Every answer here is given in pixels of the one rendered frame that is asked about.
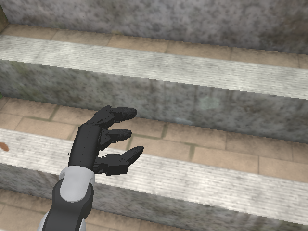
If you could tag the left robot forearm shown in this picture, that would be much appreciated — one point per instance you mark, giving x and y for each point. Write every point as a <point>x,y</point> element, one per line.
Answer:
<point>72,198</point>

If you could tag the left robot hand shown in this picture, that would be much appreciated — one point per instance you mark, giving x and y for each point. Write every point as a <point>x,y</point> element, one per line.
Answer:
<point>94,136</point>

